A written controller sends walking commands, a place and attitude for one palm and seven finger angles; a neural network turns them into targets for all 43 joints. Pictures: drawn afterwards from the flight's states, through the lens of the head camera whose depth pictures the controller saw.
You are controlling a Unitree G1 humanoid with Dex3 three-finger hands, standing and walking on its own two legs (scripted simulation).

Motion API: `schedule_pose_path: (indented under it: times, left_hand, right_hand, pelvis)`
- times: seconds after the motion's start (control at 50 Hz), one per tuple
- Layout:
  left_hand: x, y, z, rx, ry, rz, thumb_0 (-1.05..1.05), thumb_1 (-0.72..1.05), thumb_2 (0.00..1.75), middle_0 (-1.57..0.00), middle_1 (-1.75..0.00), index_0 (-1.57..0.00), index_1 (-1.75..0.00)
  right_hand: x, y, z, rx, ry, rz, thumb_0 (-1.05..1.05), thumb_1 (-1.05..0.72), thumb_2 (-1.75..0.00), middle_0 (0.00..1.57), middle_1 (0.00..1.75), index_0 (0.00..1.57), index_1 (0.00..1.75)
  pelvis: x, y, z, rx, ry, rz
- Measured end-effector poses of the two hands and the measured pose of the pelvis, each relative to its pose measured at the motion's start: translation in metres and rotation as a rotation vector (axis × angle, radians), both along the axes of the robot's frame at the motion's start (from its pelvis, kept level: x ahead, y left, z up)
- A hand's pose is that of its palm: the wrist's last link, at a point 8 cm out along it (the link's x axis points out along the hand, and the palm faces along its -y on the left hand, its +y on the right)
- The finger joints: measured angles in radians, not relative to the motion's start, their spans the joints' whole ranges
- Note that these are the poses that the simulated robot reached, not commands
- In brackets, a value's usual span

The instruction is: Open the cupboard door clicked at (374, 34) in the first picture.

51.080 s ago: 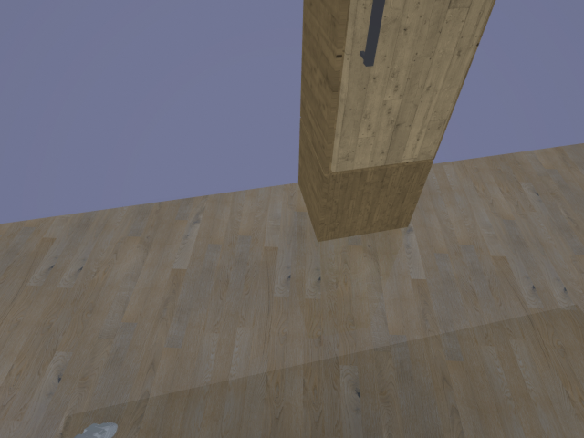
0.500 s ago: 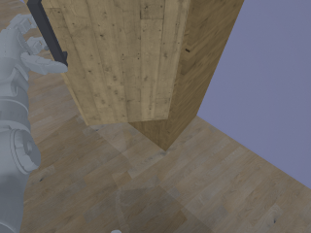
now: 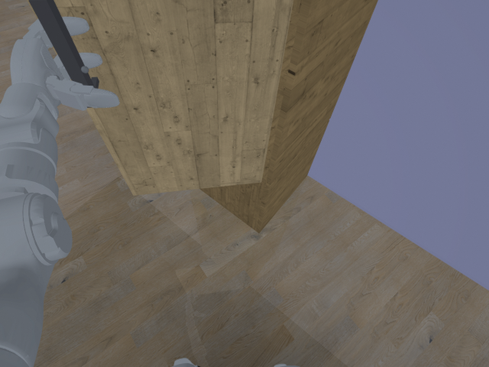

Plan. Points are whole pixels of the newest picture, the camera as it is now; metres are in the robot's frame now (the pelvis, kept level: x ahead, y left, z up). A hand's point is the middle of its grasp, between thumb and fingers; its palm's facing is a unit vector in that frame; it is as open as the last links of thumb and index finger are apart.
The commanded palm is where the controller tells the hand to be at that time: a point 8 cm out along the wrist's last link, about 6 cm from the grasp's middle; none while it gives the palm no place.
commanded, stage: slide the fingers in behind the handle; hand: left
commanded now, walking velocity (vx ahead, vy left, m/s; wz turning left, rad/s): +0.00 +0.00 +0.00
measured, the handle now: (73, 50) +0.58 +0.21 +0.17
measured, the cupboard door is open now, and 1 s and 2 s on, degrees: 47 46 82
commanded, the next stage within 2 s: close the thumb around the handle in 0.12 s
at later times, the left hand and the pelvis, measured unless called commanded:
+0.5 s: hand (77, 72) +0.53 +0.19 +0.17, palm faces +0.03 -1.00 +0.01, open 11.8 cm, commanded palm +0.51 +0.24 +0.17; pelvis +0.01 +0.00 +0.00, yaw +0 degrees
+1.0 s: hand (83, 69) +0.53 +0.19 +0.17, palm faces +0.02 -1.00 +0.01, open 5.6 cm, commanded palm +0.51 +0.24 +0.17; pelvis +0.00 +0.00 +0.00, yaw -1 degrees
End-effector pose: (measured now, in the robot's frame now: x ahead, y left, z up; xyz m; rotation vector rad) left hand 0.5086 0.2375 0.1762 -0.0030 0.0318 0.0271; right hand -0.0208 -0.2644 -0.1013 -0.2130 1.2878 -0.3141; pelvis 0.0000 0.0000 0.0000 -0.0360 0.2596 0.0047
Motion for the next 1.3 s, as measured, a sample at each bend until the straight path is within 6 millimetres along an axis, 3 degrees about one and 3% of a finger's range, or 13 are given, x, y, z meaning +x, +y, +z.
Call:
schedule_pose_path:
  times: [0.2, 0.36, 0.62, 0.78, 0.86, 1.14, 1.3]
  left_hand:
    - [0.004, 0.002, -0.001, -0.002, -0.005, -0.004, -0.01, -0.5, 0.3, -0.29, -1.2, -0.3, -1.2]
    - [0.0, 0.006, 0.001, -0.006, -0.028, -0.004, -0.01, -0.43, 0.33, -0.3, -1.2, -0.3, -1.2]
    - [-0.004, 0.012, -0.002, -0.004, -0.007, 0.001, 0.0, 0.15, 0.57, -0.34, -1.27, -0.34, -1.27]
    - [-0.001, 0.011, -0.002, -0.011, -0.006, -0.009, 0.01, 0.58, 0.76, -0.37, -1.31, -0.38, -1.31]
    - [0.002, 0.005, -0.002, -0.003, -0.007, -0.024, 0.01, 0.71, 0.82, -0.38, -1.33, -0.39, -1.33]
    - [0.002, 0.003, -0.002, -0.004, -0.009, 0.0, 0.01, 0.74, 0.82, -0.35, -1.35, -0.38, -1.34]
    - [-0.014, 0.001, -0.004, -0.002, -0.036, -0.012, 0.01, 0.74, 0.79, -0.35, -1.35, -0.36, -1.35]
  right_hand:
    - [-0.016, 0.0, 0.003, -0.002, 0.047, -0.031, 0.0, -0.9, -0.9, 0.2, 0.3, 0.21, 0.3]
    - [-0.013, 0.0, 0.004, -0.003, 0.051, -0.031, 0.0, -0.9, -0.9, 0.2, 0.3, 0.21, 0.3]
    - [0.009, -0.001, 0.004, -0.016, -0.012, 0.001, 0.0, -0.9, -0.9, 0.2, 0.3, 0.21, 0.3]
    - [0.003, 0.0, 0.003, -0.018, 0.004, 0.001, 0.0, -0.9, -0.9, 0.2, 0.3, 0.21, 0.3]
    - [-0.004, 0.002, 0.003, -0.015, 0.021, -0.006, 0.0, -0.9, -0.9, 0.2, 0.3, 0.21, 0.3]
    - [-0.02, 0.006, 0.002, 0.002, 0.046, -0.04, 0.0, -0.9, -0.9, 0.2, 0.3, 0.21, 0.3]
    - [-0.006, 0.003, 0.002, 0.017, 0.004, -0.044, 0.01, -0.9, -0.9, 0.2, 0.3, 0.21, 0.3]
  pelvis:
    - [0.004, 0.0, 0.001, 0.0, 0.005, -0.01]
    - [0.007, 0.001, 0.002, -0.001, -0.002, -0.01]
    - [0.003, 0.003, 0.001, -0.003, -0.005, 0.0]
    - [0.002, 0.004, 0.0, -0.005, 0.003, -0.001]
    - [0.002, 0.005, -0.001, -0.006, 0.006, -0.001]
    - [0.002, 0.003, 0.0, -0.003, 0.002, -0.012]
    - [0.008, 0.002, 0.004, 0.005, -0.022, -0.029]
